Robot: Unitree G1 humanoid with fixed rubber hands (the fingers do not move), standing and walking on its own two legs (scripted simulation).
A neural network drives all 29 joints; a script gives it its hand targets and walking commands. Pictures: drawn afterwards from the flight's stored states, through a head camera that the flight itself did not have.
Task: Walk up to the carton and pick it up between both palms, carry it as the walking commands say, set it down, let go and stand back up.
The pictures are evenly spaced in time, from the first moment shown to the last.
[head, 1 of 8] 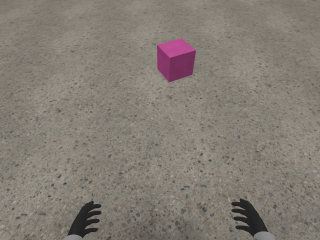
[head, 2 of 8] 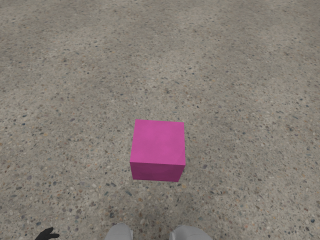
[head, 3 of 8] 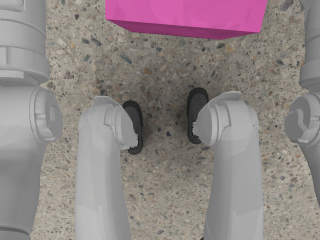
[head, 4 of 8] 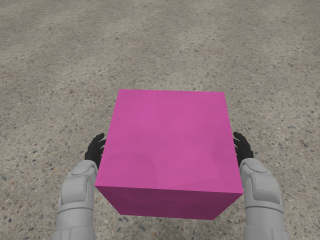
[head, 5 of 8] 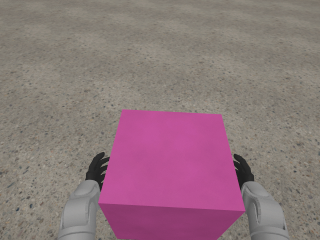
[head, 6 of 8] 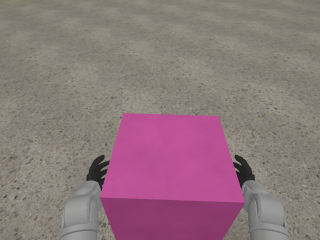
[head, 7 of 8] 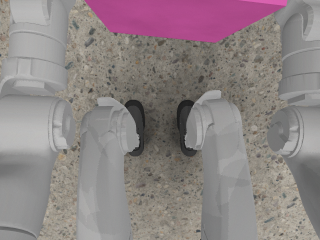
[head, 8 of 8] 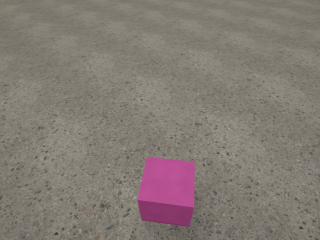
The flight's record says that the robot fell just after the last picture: no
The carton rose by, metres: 0.67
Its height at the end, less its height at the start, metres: +0.00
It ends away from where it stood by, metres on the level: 1.25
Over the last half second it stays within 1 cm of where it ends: yes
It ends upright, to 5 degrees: yes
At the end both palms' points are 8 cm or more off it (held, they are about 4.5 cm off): yes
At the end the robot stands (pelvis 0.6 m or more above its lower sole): yes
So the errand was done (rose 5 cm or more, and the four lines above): yes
